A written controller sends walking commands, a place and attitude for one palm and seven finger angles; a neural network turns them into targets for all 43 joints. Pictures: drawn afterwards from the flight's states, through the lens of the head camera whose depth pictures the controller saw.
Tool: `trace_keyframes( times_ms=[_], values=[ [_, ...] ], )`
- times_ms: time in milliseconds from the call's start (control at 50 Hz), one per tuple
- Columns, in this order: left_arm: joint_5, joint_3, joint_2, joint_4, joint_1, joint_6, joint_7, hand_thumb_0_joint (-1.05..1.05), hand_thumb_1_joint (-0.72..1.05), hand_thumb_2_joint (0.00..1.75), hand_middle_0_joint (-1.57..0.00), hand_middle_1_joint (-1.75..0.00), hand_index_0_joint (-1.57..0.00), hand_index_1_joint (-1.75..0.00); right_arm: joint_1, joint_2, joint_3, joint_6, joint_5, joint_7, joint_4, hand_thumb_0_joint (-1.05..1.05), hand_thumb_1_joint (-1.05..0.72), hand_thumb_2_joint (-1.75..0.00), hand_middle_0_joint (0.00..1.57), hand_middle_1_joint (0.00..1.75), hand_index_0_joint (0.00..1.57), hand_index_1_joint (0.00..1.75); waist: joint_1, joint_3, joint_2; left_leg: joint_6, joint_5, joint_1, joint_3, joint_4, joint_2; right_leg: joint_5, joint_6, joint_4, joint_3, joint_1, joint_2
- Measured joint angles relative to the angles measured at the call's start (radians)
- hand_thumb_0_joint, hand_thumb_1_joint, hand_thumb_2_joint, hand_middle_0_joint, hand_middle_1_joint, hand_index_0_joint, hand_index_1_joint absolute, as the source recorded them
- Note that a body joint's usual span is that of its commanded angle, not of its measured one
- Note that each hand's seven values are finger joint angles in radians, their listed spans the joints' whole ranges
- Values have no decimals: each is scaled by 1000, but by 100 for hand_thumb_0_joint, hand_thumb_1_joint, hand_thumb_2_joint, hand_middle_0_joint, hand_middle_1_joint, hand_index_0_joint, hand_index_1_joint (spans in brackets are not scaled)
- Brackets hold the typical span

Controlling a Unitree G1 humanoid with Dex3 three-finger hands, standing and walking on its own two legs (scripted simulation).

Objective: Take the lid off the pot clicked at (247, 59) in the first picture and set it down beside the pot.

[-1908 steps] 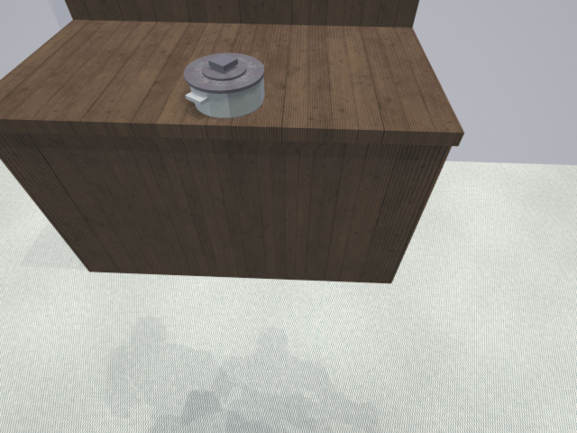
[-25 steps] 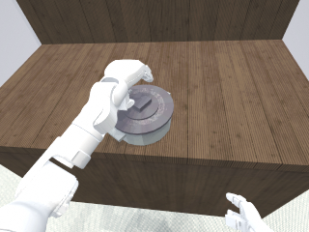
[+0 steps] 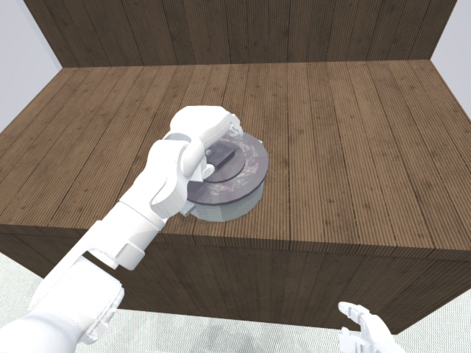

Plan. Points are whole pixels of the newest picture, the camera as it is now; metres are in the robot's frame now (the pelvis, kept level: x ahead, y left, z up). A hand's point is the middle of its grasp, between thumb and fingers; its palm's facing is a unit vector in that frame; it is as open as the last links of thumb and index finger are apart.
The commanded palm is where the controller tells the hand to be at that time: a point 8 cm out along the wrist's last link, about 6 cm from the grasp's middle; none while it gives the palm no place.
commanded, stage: lower the open fingers around the knob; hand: left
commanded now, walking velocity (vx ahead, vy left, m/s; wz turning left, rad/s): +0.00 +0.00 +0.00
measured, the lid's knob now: (216, 154) +0.45 +0.06 +0.09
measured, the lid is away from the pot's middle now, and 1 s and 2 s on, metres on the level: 0.00 0.00 0.00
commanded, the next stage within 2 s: close the fingers and squeeze the knob in 0.70 s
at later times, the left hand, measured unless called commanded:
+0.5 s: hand (209, 162) +0.41 +0.06 +0.11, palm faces -0.21 -0.06 -0.98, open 10.1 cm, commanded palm +0.39 +0.08 +0.17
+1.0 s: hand (209, 163) +0.41 +0.06 +0.11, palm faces -0.23 -0.06 -0.97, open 9.9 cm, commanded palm +0.39 +0.08 +0.17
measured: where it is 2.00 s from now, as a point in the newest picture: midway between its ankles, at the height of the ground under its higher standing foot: outside the picture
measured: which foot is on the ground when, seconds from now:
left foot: down 0.00-1.00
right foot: down 0.00-1.00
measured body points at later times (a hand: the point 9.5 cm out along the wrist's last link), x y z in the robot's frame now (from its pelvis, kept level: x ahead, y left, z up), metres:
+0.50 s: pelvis +0.00 -0.02 +0.00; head +0.02 -0.06 +0.45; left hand +0.41 +0.06 +0.17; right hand +0.18 -0.24 -0.12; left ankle -0.03 +0.07 -0.74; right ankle -0.01 -0.12 -0.74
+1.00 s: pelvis +0.00 -0.01 +0.00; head +0.02 -0.05 +0.45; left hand +0.42 +0.07 +0.16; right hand +0.17 -0.24 -0.12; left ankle -0.03 +0.07 -0.74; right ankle -0.01 -0.12 -0.74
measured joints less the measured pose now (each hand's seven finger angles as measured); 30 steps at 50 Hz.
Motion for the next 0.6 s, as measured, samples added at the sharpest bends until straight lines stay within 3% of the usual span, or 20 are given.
trace_keyframes(
  times_ms=[60,180,340,420,600],
  values=[
    [0,-17,-2,-17,2,-20,9,0,-32,149,-86,-8,-85,-8,-5,-11,-3,-10,-1,-5,15,1,-91,-90,20,29,19,30,4,4,7,-1,-5,7,-3,6,0,-4,0,1,-3,10,0],
    [-6,42,-17,74,-17,-20,37,0,-32,149,-86,-8,-85,-8,-7,-4,6,-10,4,-8,15,1,-91,-90,20,29,19,30,4,-6,-6,-7,-2,3,6,-2,7,-1,-6,4,6,-3,7],
    [19,-1,-7,33,27,-29,51,0,-32,149,-83,-7,-85,-8,-12,-5,-1,-2,4,-6,15,1,-91,-90,20,29,19,30,7,3,-2,-13,-9,1,-2,15,14,-5,-13,9,-2,3,14],
    [12,36,-19,98,22,-34,67,0,-32,149,-83,-7,-85,-8,-15,-1,8,-3,8,-14,18,1,-91,-90,20,29,19,30,6,-4,-5,-18,-7,-5,3,14,18,-3,-17,11,2,-8,18],
    [15,26,-10,106,45,-26,66,0,-32,149,-80,-6,-84,-8,-4,-5,-1,-3,7,-17,19,1,-91,-90,20,29,19,30,-2,-5,0,-22,-12,-8,-3,22,24,-6,-22,12,-4,-5,23]
  ],
)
